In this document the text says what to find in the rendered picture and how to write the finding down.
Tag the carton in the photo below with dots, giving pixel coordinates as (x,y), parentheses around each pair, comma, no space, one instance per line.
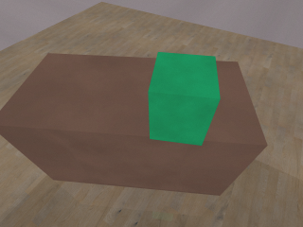
(183,97)

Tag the pedestal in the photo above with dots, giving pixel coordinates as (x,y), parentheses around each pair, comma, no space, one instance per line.
(85,119)

